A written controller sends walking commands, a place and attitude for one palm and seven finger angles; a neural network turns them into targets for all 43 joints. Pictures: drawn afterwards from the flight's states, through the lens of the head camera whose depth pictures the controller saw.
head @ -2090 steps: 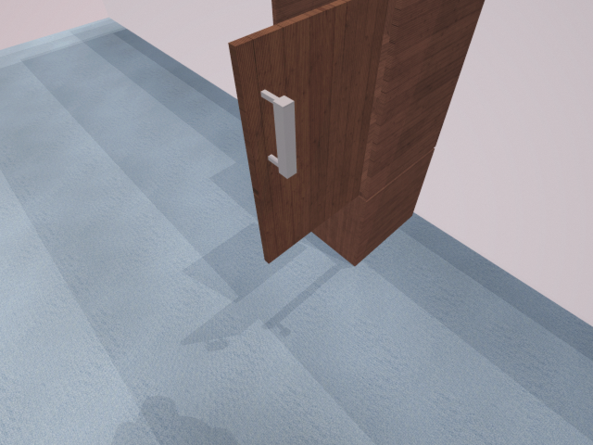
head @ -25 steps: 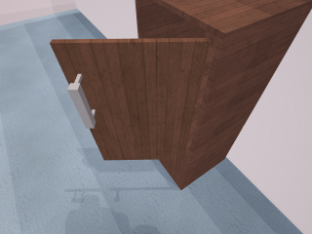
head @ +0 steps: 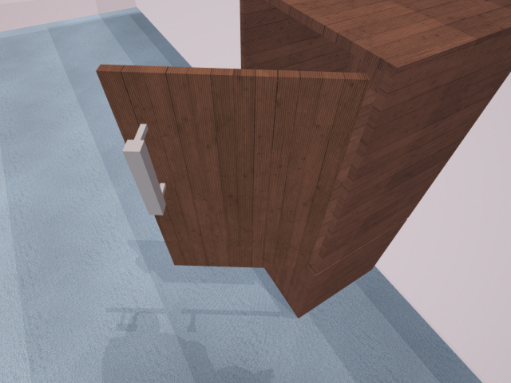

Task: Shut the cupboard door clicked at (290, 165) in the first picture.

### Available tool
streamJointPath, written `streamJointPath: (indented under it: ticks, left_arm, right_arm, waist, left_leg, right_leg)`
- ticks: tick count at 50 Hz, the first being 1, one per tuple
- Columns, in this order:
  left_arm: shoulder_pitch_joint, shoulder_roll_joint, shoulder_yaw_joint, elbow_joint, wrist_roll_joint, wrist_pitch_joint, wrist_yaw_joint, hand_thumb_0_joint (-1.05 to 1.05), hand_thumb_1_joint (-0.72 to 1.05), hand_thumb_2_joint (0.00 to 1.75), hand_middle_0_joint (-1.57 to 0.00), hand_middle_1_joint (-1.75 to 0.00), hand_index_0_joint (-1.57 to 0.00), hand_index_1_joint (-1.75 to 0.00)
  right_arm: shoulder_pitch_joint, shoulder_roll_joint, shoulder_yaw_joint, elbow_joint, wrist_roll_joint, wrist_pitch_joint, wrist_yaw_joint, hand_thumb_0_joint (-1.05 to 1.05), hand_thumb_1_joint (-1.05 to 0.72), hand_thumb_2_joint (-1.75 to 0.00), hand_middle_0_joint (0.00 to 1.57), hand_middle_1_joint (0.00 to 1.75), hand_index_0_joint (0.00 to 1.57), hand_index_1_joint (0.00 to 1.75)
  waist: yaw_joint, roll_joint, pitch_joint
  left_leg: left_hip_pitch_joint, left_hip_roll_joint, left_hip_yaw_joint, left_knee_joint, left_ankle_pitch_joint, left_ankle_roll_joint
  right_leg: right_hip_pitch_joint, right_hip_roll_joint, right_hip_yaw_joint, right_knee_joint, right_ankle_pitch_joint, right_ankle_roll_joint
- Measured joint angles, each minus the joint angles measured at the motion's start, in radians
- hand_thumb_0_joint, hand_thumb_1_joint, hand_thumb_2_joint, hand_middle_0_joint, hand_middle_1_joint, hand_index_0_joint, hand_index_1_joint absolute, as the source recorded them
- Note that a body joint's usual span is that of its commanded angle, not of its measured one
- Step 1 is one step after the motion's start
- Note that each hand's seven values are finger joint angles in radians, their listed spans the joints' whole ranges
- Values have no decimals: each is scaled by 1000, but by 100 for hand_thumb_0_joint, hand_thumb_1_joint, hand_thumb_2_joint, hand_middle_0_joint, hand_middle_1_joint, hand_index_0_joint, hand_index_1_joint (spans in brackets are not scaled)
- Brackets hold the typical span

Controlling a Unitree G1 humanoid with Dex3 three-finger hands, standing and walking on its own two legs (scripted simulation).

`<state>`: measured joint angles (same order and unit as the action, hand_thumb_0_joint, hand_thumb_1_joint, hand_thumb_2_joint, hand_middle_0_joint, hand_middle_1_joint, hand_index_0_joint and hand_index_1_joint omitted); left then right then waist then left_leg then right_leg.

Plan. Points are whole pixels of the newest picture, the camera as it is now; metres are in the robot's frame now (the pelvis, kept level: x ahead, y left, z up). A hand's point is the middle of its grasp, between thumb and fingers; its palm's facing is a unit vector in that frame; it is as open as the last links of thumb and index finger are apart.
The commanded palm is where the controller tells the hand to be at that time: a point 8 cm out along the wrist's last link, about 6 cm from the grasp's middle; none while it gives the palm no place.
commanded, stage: raise the hand and make a fist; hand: left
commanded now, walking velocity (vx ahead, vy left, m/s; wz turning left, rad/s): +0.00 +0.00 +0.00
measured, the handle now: (150, 171) +0.42 +0.22 +0.08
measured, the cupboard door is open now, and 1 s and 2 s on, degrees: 57 57 57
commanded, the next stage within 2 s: bring the fist close to the handle in 1.86 s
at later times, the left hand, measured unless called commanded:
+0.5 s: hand out of the picture +0.12 +0.19 -0.01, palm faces +0.15 -0.99 -0.07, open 5.5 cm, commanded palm +0.12 +0.23 -0.01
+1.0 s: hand (133, 344) +0.17 +0.18 +0.01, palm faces -0.03 -1.00 -0.02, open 3.4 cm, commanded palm +0.14 +0.25 +0.04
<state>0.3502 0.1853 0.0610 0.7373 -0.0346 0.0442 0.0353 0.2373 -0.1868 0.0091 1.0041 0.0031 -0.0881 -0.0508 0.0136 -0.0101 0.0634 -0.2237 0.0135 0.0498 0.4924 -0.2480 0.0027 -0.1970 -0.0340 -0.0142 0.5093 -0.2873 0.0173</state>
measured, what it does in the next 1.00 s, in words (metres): lowers itself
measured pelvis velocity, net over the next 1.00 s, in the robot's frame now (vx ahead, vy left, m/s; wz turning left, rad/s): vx -0.03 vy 0.01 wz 0.04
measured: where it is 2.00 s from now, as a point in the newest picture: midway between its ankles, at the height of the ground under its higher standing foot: outside the picture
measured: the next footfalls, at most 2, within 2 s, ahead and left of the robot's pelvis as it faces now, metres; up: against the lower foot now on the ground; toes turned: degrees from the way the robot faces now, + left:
none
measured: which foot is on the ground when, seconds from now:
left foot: down 0.00-1.00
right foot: down 0.00-1.00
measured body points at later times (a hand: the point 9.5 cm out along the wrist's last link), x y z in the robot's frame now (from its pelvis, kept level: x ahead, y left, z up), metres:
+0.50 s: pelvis -0.04 -0.02 -0.10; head +0.01 -0.01 +0.35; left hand +0.11 +0.24 -0.01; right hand +0.20 -0.23 -0.14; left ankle +0.01 +0.12 -0.74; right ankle -0.01 -0.13 -0.74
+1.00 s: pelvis -0.03 +0.01 -0.06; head +0.00 +0.01 +0.39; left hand +0.16 +0.24 +0.02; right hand +0.15 -0.24 -0.13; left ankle +0.01 +0.12 -0.74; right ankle -0.01 -0.13 -0.74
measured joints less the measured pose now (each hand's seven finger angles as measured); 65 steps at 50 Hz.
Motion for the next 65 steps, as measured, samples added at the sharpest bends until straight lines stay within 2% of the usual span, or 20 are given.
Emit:
streamJointPath:
  ticks: [2, 6, 8, 11, 14, 16, 19, 23, 26, 28, 31, 33, 35, 37, 40, 43, 45, 50, 58, 65]
  left_arm:
    - [81, 18, -11, -303, -61, -60, 39, 1, 90, 89, -21, -31, -20, -30]
    - [40, -8, 6, -575, -105, -190, 38, 1, 91, 89, -23, -34, -23, -33]
    - [5, -25, 35, -601, -135, -316, -26, 1, 91, 89, -25, -36, -25, -36]
    - [6, -37, 64, -598, -189, -513, -193, 0, 91, 89, -29, -41, -29, -40]
    - [57, -26, 80, -574, -208, -595, -333, 0, 90, 89, -34, -46, -34, -45]
    - [111, -14, 85, -580, -214, -573, -364, 0, 90, 89, -38, -49, -38, -49]
    - [191, 7, 99, -642, -223, -536, -334, 1, 90, 89, -43, -55, -43, -55]
    - [209, 28, 107, -795, -250, -579, -287, 2, 90, 90, -50, -63, -50, -63]
    - [126, 33, 89, -870, -270, -594, -314, 2, 90, 90, -55, -69, -55, -68]
    - [55, 39, 70, -876, -272, -539, -351, 1, 90, 90, -59, -73, -59, -72]
    - [0, 53, 49, -851, -264, -365, -388, 1, 90, 90, -64, -79, -64, -78]
    - [16, 58, 53, -842, -267, -249, -375, 1, 90, 90, -68, -83, -68, -82]
    - [61, 52, 71, -855, -274, -188, -328, 1, 90, 90, -72, -87, -72, -86]
    - [108, 47, 97, -883, -276, -192, -268, 1, 90, 90, -76, -91, -75, -90]
    - [150, 47, 134, -920, -269, -282, -206, 1, 90, 90, -81, -97, -81, -96]
    - [145, 49, 137, -935, -264, -371, -208, 1, 90, 90, -86, -103, -86, -102]
    - [128, 47, 114, -931, -266, -389, -242, 1, 90, 90, -90, -107, -90, -106]
    - [100, 62, 50, -915, -252, -307, -303, 1, 90, 90, -99, -117, -99, -116]
    - [73, 77, 121, -970, -270, -268, -220, 1, 89, 90, -114, -133, -114, -132]
    - [16, 71, 83, -917, -256, -167, -282, 1, 90, 90, -125, -144, -124, -144]
  right_arm:
    - [43, -10, 4, -62, 16, -100, -23, 1, -91, -90, 20, 30, 20, 29]
    - [43, -45, -26, -185, 16, -187, 1, 1, -91, -90, 20, 30, 20, 29]
    - [6, -45, -40, -243, 8, -199, 19, 1, -91, -90, 20, 30, 20, 29]
    - [-47, -32, -56, -326, -1, -202, 47, 1, -91, -90, 20, 30, 20, 30]
    - [-73, -36, -68, -408, 1, -188, 60, 1, -91, -90, 20, 30, 20, 30]
    - [-78, -51, -75, -453, 4, -179, 55, 1, -91, -90, 20, 30, 20, 30]
    - [-77, -72, -81, -489, 5, -178, 40, 1, -91, -90, 20, 30, 20, 30]
    - [-79, -77, -59, -476, 5, -193, 11, 1, -91, -90, 20, 30, 20, 30]
    - [-86, -62, -25, -457, 13, -195, -6, 1, -91, -90, 20, 30, 20, 30]
    - [-82, -42, -3, -453, 25, -181, -13, 1, -91, -90, 20, 30, 20, 30]
    - [-49, -8, 18, -466, 41, -141, -19, 1, -90, -90, 20, 30, 20, 30]
    - [-12, 6, 22, -482, 46, -111, -21, 1, -90, -90, 20, 30, 20, 30]
    - [26, 12, 17, -492, 45, -93, -23, 1, -90, -90, 20, 30, 20, 30]
    - [62, 7, 6, -494, 41, -90, -25, 1, -90, -90, 20, 30, 20, 30]
    - [98, -15, -9, -484, 32, -103, -18, 1, -90, -90, 20, 30, 20, 30]
    - [98, -51, -14, -465, 29, -124, -11, 1, -90, -90, 20, 30, 20, 30]
    - [83, -71, -15, -457, 33, -136, -11, 1, -90, -90, 20, 30, 20, 30]
    - [38, -75, -11, -472, 45, -147, -22, 1, -91, -90, 20, 30, 20, 30]
    - [20, -36, 21, -511, 44, -140, -12, 1, -91, -90, 20, 30, 20, 30]
    - [14, -47, 55, -508, 48, -133, -7, 1, -90, -90, 20, 30, 20, 30]
  waist:
    - [6, -4, -27]
    - [-34, 38, -102]
    - [-45, 37, -135]
    - [-40, -2, -162]
    - [-21, -42, -159]
    - [-3, -48, -154]
    - [27, -30, -155]
    - [60, 13, -163]
    - [61, 47, -162]
    - [49, 64, -161]
    - [18, 71, -161]
    - [-2, 68, -165]
    - [-15, 62, -168]
    - [-15, 54, -169]
    - [-4, 44, -171]
    - [4, 45, -163]
    - [6, 51, -156]
    - [-1, 49, -147]
    - [11, 44, -162]
    - [20, 64, -145]
  left_leg:
    - [-14, -9, -2, 23, -14, 0]
    - [-109, -18, -36, 117, -43, 1]
    - [-193, -15, -33, 186, -64, -2]
    - [-330, -3, -20, 310, -106, -12]
    - [-450, 8, -26, 437, -150, -21]
    - [-517, 12, -40, 512, -176, -26]
    - [-598, 18, -73, 606, -210, -32]
    - [-665, 22, -113, 691, -237, -33]
    - [-688, 25, -128, 723, -245, -31]
    - [-687, 28, -125, 721, -241, -30]
    - [-651, 28, -100, 674, -224, -27]
    - [-610, 28, -77, 627, -212, -21]
    - [-567, 28, -58, 583, -203, -15]
    - [-535, 29, -48, 552, -197, -12]
    - [-519, 25, -50, 536, -195, -9]
    - [-531, 18, -65, 549, -197, -5]
    - [-537, 15, -72, 557, -198, -1]
    - [-507, 12, -65, 531, -188, 7]
    - [-406, 12, -62, 456, -172, 7]
    - [-348, 5, -68, 403, -149, 10]
  right_leg:
    - [-18, -10, -2, 40, -30, -1]
    - [-88, -22, -36, 114, -64, 3]
    - [-178, -21, -30, 191, -88, -1]
    - [-330, -13, -12, 334, -135, -12]
    - [-449, -6, -13, 464, -182, -22]
    - [-507, -3, -25, 531, -209, -28]
    - [-566, 3, -55, 601, -240, -36]
    - [-606, 10, -91, 655, -263, -41]
    - [-618, 15, -103, 673, -266, -41]
    - [-618, 17, -100, 668, -259, -38]
    - [-597, 16, -77, 632, -240, -31]
    - [-569, 15, -56, 595, -225, -25]
    - [-536, 15, -38, 557, -213, -19]
    - [-507, 16, -29, 526, -203, -17]
    - [-487, 13, -33, 504, -199, -14]
    - [-484, 7, -47, 505, -201, -10]
    - [-483, 4, -54, 504, -201, -7]
    - [-454, 2, -48, 474, -185, 1]
    - [-350, 4, -47, 391, -162, 1]
    - [-287, 0, -56, 333, -140, 4]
